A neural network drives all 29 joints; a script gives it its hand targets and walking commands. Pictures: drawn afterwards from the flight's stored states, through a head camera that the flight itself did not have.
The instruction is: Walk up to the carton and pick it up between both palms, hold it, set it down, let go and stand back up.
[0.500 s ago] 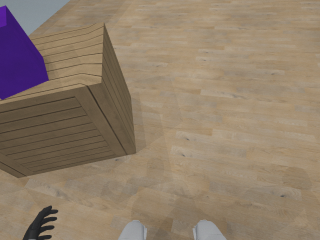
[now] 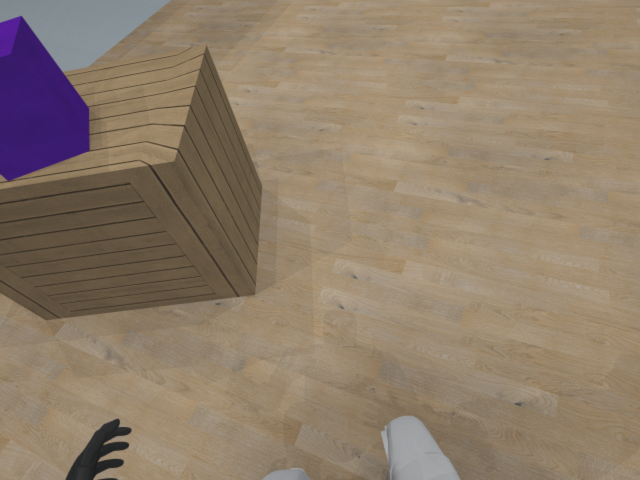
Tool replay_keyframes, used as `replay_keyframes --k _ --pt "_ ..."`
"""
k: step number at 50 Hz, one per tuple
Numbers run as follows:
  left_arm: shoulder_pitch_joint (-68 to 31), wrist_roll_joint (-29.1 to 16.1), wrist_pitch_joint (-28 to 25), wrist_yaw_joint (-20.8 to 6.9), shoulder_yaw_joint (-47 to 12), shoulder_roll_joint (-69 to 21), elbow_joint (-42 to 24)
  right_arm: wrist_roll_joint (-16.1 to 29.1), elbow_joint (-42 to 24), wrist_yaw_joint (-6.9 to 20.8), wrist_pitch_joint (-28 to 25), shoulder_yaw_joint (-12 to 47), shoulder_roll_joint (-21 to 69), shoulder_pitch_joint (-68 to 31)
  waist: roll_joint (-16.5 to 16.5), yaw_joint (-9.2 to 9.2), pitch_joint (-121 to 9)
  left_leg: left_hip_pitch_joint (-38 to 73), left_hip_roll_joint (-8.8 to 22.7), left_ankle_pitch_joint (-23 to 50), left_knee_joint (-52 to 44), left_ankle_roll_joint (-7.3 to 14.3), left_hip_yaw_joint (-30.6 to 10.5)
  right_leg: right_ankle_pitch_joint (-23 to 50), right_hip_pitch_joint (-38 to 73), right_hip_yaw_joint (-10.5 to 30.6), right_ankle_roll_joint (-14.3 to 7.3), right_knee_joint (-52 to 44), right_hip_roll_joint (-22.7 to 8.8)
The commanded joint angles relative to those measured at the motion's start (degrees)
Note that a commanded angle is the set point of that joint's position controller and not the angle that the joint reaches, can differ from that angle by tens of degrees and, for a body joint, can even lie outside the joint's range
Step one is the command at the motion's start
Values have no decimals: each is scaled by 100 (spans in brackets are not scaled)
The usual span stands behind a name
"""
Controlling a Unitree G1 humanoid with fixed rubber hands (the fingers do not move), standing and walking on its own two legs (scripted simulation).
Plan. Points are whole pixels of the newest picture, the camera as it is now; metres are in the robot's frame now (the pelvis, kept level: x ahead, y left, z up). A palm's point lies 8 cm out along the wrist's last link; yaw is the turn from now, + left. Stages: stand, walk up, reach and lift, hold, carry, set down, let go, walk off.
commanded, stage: walk up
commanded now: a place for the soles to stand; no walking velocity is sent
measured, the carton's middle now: (14, 100) +0.99 +0.67 +0.05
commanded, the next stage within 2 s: none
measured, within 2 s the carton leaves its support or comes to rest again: neither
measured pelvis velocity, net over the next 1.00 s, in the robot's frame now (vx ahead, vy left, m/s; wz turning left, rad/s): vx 0.09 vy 0.19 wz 0.08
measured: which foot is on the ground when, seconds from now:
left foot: down 0.00-0.04, up 0.06-0.40, down 0.42-1.00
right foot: up 0.00-0.02, down 0.04-0.46, up 0.48-0.70, down 0.72-0.94, up 0.96-1.00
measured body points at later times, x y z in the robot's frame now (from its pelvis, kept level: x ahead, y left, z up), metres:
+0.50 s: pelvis +0.01 +0.07 -0.05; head +0.03 +0.05 +0.40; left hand +0.04 +0.40 -0.14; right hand +0.11 -0.30 -0.15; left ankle +0.08 +0.20 -0.69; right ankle +0.03 -0.16 -0.67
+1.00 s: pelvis +0.09 +0.19 -0.05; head +0.13 +0.20 +0.40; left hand +0.10 +0.52 -0.16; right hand +0.20 -0.16 -0.14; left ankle +0.13 +0.23 -0.69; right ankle +0.11 -0.05 -0.65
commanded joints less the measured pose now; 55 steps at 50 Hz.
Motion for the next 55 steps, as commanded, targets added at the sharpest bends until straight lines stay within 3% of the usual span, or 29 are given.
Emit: replay_keyframes --k 1,2,4,5,8,10,17,19,20,21,22,23,24,27,30,33,35,36,37,38,40,44,45,46,47,48,51,53,55 --pt "2956 62 -29 120 772 2100 476 -477 -515 29 -303 31 -443 -801 -2704 1629 -1495 -2553 -191 -962 2271 70 -468 1517 4142 -116 667 -3975 -152" --pt "2482 224 -58 98 760 2066 208 -600 -500 64 -260 34 -423 -469 -2007 1330 -1295 -2820 -262 -933 2951 37 -715 682 3322 610 381 -3945 -477" --pt "987 110 -175 152 641 2519 -293 -527 -673 96 -239 -127 -943 -720 -1269 709 -639 -2845 278 -930 3229 -192 -782 -1152 1733 5670 -858 -6958 -2816" --pt "785 74 -278 192 665 2753 -314 -520 -696 111 -286 -124 -1156 -1235 -1265 829 -2 -3260 466 -740 3101 -142 -847 -802 1451 6071 -1038 -6930 -2891" --pt "825 139 -344 196 715 2817 -205 -422 -592 228 -305 -167 -1177 -778 -1726 613 232 -3045 751 -137 2555 -106 -722 385 1389 3536 -925 -5592 -2317" --pt "1062 172 -355 133 624 2609 -291 -454 -556 336 -266 -290 -1162 -792 -1591 638 -262 -2513 755 -59 2453 -73 -214 764 1337 3203 -1399 -5294 -2263" --pt "1188 239 -331 97 689 3006 -315 -430 -807 542 -239 -314 -1424 -1553 -2093 890 125 -2124 1024 -367 1602 -165 303 -1242 406 3037 -1625 -5463 -2230" --pt "778 232 -304 61 651 2867 -344 -401 -562 570 -257 -400 -1450 -1008 -2211 406 100 -449 1034 -137 1008 -57 646 -1388 -811 2239 -1425 -5032 -2013" --pt "217 290 -278 62 558 2681 -388 -414 -367 581 -275 -460 -1490 -202 -1901 -164 99 779 938 52 693 -4 633 -1150 -1802 1584 -1173 -4200 -1776" --pt "106 317 -211 54 397 2332 -447 -421 -14 554 -333 -558 -1533 606 -854 -493 -346 2251 584 -430 258 -65 822 -388 -2535 677 -980 -2679 -1188" --pt "392 344 -173 101 254 1609 -380 -435 149 466 -383 -576 -1669 1333 678 -790 -599 2051 687 -1277 -813 -181 -204 651 -2431 -565 -622 -38 -345" --pt "216 192 -186 154 164 1407 -558 -318 -207 357 -473 -526 -1984 907 1880 -684 -71 641 1718 -3182 -3475 -27 -3580 -30 -2835 -743 -430 1338 441" --pt "-7 159 -207 174 305 2105 -653 -153 -414 338 -478 -549 -2126 179 1161 -376 392 -215 2013 -4126 -4894 99 -5497 210 -2309 -154 -519 1505 376" --pt "869 -54 -248 53 362 2052 -164 -291 -581 235 -502 -313 -1545 -725 220 193 -94 50 1620 -1680 -3367 307 -3515 1211 -1588 -522 -374 666 -362" --pt "1393 -47 -291 37 425 2019 54 -299 -723 210 -500 -246 -1378 -934 28 474 -609 -496 1869 -996 -2319 1146 -2990 653 -514 -752 -422 -586 -398" --pt "2040 -36 -351 34 584 2092 320 -428 -953 292 -419 -196 -1120 -1654 53 998 -112 -2531 1398 -2260 -1778 910 -1646 1390 1291 -1046 -440 -2027 -150" --pt "3240 -3 -329 92 633 1985 714 -430 -1001 277 -354 -118 -838 -2164 -645 1728 -436 -3311 907 -1082 -112 463 -416 1201 2974 -1251 -401 -3402 139" --pt "3889 134 -315 179 793 2354 831 -450 -1115 254 -345 -72 -508 -2183 -2046 2026 -881 -3964 323 -862 1922 184 408 229 3645 404 -601 -4161 -502" --pt "3471 148 -335 211 833 2708 449 -485 -1313 242 -350 -38 -416 -2190 -2164 1805 -641 -4336 182 -915 2920 -97 746 -1384 3091 3099 -997 -5372 -1722" --pt "2534 131 -350 266 770 2984 115 -511 -1346 278 -306 -99 -618 -2151 -1652 1384 -530 -4301 516 -1177 3102 -207 23 -1715 2503 5240 -1672 -6331 -2482" --pt "1762 135 -448 315 772 2916 -71 -421 -1199 350 -358 -274 -1101 -2171 -919 1048 -159 -3958 947 -880 2684 -219 -307 -233 2150 4678 -1991 -5586 -2620" --pt "1300 142 -398 268 647 2728 -144 -335 -800 494 -463 -379 -817 -814 -1731 394 -916 -984 784 -683 687 -70 19 1927 512 2284 -1453 -3403 -1722" --pt "699 136 -348 254 542 2287 -299 -334 -403 454 -496 -426 -946 210 -1338 -286 -1159 1087 717 -389 60 -1 -295 1893 -1166 1741 -1093 -2147 -1371" --pt "669 169 -295 280 270 1417 -297 -416 -116 362 -535 -583 -1361 981 757 -832 -1150 2039 1078 -1544 -1559 -141 -918 2102 -2200 -67 -566 410 -319" --pt "547 96 -252 327 143 1270 -442 -223 -212 275 -567 -505 -1523 758 1770 -732 -533 1431 1766 -1528 -3328 -650 -3135 329 -3098 -364 -342 1307 499" --pt "517 13 -227 341 279 1783 -463 -119 -287 271 -514 -491 -1763 496 1133 -555 -157 790 1994 -1123 -4332 -980 -4552 246 -2662 294 -385 1510 522" --pt "1371 -74 -98 305 347 1681 -109 -258 -603 92 -526 -349 -1211 -544 790 184 -15 497 1331 2007 -3655 -2168 -2539 875 -1929 98 -380 1531 115" --pt "1936 -192 -22 244 403 1715 79 -287 -610 38 -517 -259 -839 -755 382 410 -510 748 1065 3192 -2818 -1900 -1338 1427 -1251 -355 -419 399 -27" --pt "2033 -102 -15 265 401 1817 181 -331 -800 42 -488 -335 -809 -863 137 514 -718 589 975 3531 -2714 -1839 -1170 1395 -534 -710 -432 -508 5"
